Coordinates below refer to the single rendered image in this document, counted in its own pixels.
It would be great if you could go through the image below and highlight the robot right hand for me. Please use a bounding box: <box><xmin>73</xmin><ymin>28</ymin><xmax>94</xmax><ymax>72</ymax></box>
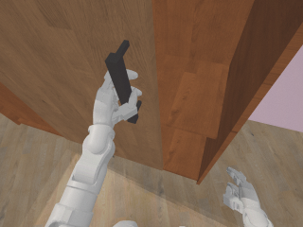
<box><xmin>223</xmin><ymin>167</ymin><xmax>260</xmax><ymax>214</ymax></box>

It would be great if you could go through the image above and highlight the robot left hand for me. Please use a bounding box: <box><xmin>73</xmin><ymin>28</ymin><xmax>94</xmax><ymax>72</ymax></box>
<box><xmin>93</xmin><ymin>69</ymin><xmax>142</xmax><ymax>129</ymax></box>

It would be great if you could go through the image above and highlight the wardrobe door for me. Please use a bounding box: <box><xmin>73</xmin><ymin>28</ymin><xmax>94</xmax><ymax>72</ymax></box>
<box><xmin>0</xmin><ymin>82</ymin><xmax>54</xmax><ymax>129</ymax></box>
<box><xmin>0</xmin><ymin>0</ymin><xmax>164</xmax><ymax>171</ymax></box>

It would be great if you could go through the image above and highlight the robot right forearm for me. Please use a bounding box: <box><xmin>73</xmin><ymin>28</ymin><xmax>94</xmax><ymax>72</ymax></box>
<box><xmin>242</xmin><ymin>206</ymin><xmax>274</xmax><ymax>227</ymax></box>

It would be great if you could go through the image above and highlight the handle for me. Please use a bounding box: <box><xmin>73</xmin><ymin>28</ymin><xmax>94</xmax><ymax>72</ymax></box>
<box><xmin>105</xmin><ymin>40</ymin><xmax>142</xmax><ymax>124</ymax></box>

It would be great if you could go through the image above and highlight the robot left forearm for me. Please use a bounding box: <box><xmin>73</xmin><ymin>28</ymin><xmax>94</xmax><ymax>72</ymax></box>
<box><xmin>45</xmin><ymin>124</ymin><xmax>116</xmax><ymax>227</ymax></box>

